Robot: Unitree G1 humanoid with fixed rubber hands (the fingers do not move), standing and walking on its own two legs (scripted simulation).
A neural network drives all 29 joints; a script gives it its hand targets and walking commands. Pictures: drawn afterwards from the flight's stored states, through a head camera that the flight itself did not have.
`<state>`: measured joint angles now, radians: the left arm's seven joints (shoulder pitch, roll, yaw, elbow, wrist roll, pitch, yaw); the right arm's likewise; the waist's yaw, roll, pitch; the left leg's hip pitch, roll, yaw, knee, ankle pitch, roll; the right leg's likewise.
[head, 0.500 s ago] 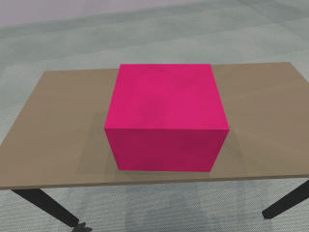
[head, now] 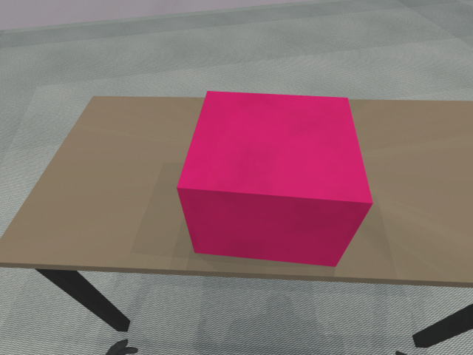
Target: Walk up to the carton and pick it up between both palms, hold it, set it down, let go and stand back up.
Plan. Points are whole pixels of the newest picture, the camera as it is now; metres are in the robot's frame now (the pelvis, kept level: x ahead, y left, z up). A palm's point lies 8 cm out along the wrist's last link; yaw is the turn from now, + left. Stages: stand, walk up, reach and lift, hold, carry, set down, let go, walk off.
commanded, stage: walk up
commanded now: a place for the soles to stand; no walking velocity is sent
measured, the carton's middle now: (269, 176) +0.44 -0.02 +0.04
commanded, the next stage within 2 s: reach and lift in 0.04 s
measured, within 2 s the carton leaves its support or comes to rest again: neither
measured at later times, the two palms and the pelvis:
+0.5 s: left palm (117, 349) +0.15 +0.23 -0.07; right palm out of the picture +0.11 -0.26 -0.04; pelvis -0.02 +0.00 +0.01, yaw -6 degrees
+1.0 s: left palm (117, 312) +0.20 +0.23 -0.03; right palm (432, 342) +0.17 -0.25 -0.01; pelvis +0.01 +0.02 +0.02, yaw -8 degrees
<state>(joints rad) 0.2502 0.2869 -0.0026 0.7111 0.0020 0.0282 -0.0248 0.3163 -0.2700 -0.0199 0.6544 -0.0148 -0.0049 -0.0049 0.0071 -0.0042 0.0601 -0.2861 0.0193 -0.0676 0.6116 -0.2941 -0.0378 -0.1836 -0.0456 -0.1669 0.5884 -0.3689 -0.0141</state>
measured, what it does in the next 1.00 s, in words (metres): stands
